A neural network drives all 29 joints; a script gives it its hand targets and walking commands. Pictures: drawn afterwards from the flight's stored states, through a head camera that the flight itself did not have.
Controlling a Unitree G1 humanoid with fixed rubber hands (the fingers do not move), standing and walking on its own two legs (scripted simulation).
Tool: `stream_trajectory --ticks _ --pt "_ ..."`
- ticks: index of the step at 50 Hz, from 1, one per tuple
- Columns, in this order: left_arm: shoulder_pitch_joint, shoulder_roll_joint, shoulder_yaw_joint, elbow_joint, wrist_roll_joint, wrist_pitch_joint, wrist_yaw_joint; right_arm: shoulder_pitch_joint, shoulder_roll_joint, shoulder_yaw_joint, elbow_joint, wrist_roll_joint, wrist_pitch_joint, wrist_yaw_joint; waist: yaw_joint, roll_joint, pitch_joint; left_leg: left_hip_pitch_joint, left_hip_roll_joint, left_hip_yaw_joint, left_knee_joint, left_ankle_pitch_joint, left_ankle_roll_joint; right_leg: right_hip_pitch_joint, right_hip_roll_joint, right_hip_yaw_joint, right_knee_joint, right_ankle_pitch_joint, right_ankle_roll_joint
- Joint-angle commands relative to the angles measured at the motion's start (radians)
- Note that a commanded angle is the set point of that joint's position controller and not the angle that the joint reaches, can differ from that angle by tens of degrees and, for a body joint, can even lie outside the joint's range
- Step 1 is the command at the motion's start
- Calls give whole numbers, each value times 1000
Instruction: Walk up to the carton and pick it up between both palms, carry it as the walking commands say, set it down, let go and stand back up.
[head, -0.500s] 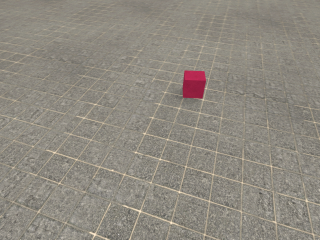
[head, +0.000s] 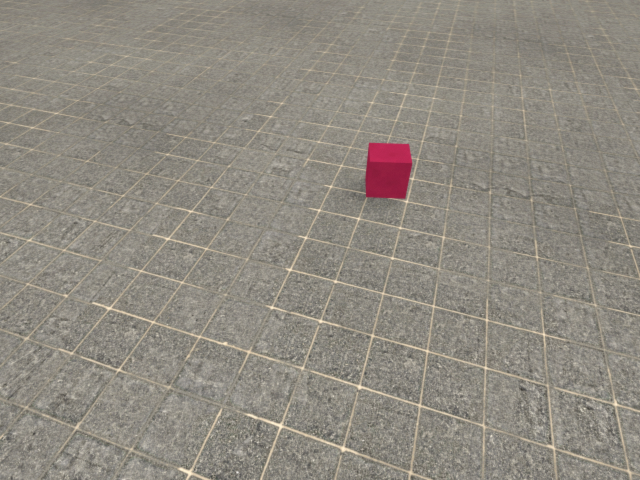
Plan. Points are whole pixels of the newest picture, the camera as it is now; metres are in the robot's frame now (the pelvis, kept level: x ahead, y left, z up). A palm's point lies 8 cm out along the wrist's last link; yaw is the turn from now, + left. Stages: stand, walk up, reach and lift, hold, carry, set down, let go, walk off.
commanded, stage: walk up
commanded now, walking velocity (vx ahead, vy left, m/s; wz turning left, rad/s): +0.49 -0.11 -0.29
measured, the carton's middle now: (387, 170) +1.65 -0.38 -0.67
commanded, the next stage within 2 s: none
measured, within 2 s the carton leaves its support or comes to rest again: neither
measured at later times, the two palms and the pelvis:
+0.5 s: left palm out of the picture +0.16 +0.17 -0.13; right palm out of the picture +0.17 -0.34 -0.14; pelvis +0.14 -0.08 +0.00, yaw -6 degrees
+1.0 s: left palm (223, 306) +0.49 +0.19 -0.15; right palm (497, 354) +0.35 -0.29 -0.12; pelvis +0.40 -0.05 +0.00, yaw -6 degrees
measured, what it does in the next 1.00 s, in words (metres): walks ahead: right foot, then left foot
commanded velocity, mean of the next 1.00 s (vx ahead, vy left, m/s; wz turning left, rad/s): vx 0.50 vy -0.01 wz -0.08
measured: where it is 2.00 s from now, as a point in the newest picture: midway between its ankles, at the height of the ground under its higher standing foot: (360, 316)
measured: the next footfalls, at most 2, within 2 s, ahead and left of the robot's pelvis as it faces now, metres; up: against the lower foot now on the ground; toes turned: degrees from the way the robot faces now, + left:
right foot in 0.30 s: +0.14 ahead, -0.21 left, +0.00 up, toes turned -14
left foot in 0.72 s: +0.44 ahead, +0.04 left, +0.00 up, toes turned +3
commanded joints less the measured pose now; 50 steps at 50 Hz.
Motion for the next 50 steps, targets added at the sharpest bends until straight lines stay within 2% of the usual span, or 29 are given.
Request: stream_trajectory --ticks 1,2,3,4,6,9,12,13,14,15,16,17,18,20,21,26,31,33,34,35,36,37,38,39,42,43,45,46,50 --pt "-231 91 37 -169 9 28 -43 232 -132 -77 -45 -6 -10 -28 -150 9 71 318 172 -148 -110 -215 61 -609 -57 79 138 -360 -25" --pt "-249 31 36 -202 15 14 -46 343 -198 -101 -12 -17 -27 -47 -171 244 43 313 408 -462 -296 -365 126 -689 -52 17 456 -246 14" --pt "-217 44 39 -197 21 10 -44 284 -216 -93 -54 -22 -30 -46 -124 184 39 234 487 -572 -366 -471 172 -681 -93 26 570 -228 39" --pt "-194 49 41 -188 23 2 -46 221 -203 -90 -78 -21 -36 -41 -87 140 51 175 471 -523 -355 -458 168 -665 -113 48 621 -186 41" --pt "-57 34 32 -148 23 -13 -62 117 -153 -77 -103 -20 -53 -27 -17 139 46 75 394 -300 -323 -325 138 -503 -141 47 589 -135 32" --pt "-36 7 23 -150 9 -16 -76 109 -118 -76 -102 -16 -72 -8 6 175 80 -60 265 -46 -307 -127 81 -245 -98 -56 363 -89 45" --pt "8 -20 16 -146 1 -29 -69 141 -118 -86 -80 -21 -64 4 25 190 71 -130 231 40 -202 -89 87 -71 -59 -168 187 -51 47" --pt "81 -1 26 -122 8 -41 -55 146 -108 -80 -80 -16 -63 11 64 121 24 -172 191 81 -82 -57 76 50 -46 -203 145 -28 32" --pt "279 56 58 -58 18 -53 -39 159 -70 -66 -79 -15 -62 16 134 -26 -69 -307 99 135 219 -130 49 281 -121 -105 106 -64 15" --pt "479 177 100 -21 31 -65 -21 123 -3 -31 -137 -12 -69 17 216 -330 -125 -546 25 96 580 -281 15 375 -395 361 -82 -402 -51" --pt "492 249 100 -28 24 -64 -9 84 14 -24 -177 -15 -61 17 186 -309 -91 -663 24 -8 765 -282 20 320 -543 675 -248 -494 -101" --pt "395 212 91 -47 21 -64 0 53 16 -29 -176 -21 -63 20 153 -201 -64 -712 70 -62 825 -174 23 283 -550 640 -247 -525 -157" --pt "312 169 82 -79 14 -68 -2 45 5 -36 -163 -22 -67 24 126 -165 -9 -704 115 -58 830 -81 24 208 -505 515 -229 -442 -155" --pt "203 49 57 -93 8 -83 -5 86 30 -47 -133 -19 -58 36 66 -124 45 -578 158 -33 751 49 7 54 -398 248 -222 -204 -94" --pt "197 23 51 -98 8 -90 -6 114 44 -48 -122 -20 -49 42 52 -134 43 -524 150 -6 722 68 2 9 -371 183 -216 -124 -85" --pt "227 9 48 -78 17 -94 -2 -6 80 -34 -182 -9 -26 62 47 -136 109 -443 117 32 379 177 -35 -66 -328 67 -261 -32 -99" --pt "255 33 52 -51 16 -91 3 -102 87 -27 -209 -1 -36 65 41 -138 71 -321 82 106 181 199 -20 -36 -332 1 -211 34 -104" --pt "254 50 56 -45 7 -90 9 -44 77 -34 -198 -3 -48 54 8 -122 20 -214 58 124 106 187 -10 -8 -317 -14 -99 166 -88" --pt "265 33 49 -40 4 -90 8 38 48 -50 -162 -4 -58 44 -20 -45 -42 -76 38 139 92 166 9 -13 -268 -54 36 251 -69" --pt "277 3 35 -45 5 -93 8 186 2 -74 -108 -11 -69 31 -70 47 -143 135 36 102 79 117 45 -94 -195 -92 259 256 -35" --pt "297 -53 24 -63 6 -92 4 370 -100 -103 -69 -31 -80 15 -131 289 -241 346 274 -250 -36 -88 94 -329 -84 -119 578 -138 7" --pt "340 -58 34 -68 -1 -83 8 411 -215 -124 -72 -19 -76 8 -100 290 -274 407 501 -683 -239 -183 127 -470 -18 -24 800 -351 14" --pt "304 -22 50 -54 -4 -77 10 352 -178 -119 -80 -5 -70 5 -75 116 -223 326 477 -637 -225 -197 162 -481 -95 78 890 -261 3" --pt "269 -42 40 -41 3 -76 5 240 -112 -97 -92 -7 -74 4 -37 49 -125 183 411 -494 -215 -141 132 -480 -131 88 910 -159 -7" --pt "276 -91 31 -30 15 -60 -7 123 17 -61 -109 -5 -102 7 8 146 -20 -3 294 -228 -229 79 98 -387 -163 62 827 -25 17" --pt "275 -97 33 -26 20 -48 -9 142 29 -54 -100 -1 -105 8 12 139 -21 -10 295 -199 -227 155 101 -379 -152 43 821 -13 29" --pt "236 -86 47 -26 20 -22 -21 237 11 -64 -64 1 -106 -5 13 32 -10 29 343 -204 -197 405 94 -425 -155 31 814 19 58" --pt "211 -91 44 -36 20 -14 -26 264 8 -63 -45 3 -106 -10 9 38 -15 51 333 -174 -176 472 86 -451 -158 29 792 40 66" --pt "99 -103 35 -85 26 6 -48 278 23 -64 -46 2 -101 -16 -5 161 61 14 298 -93 -239 263 85 -520 -160 -2 712 156 81"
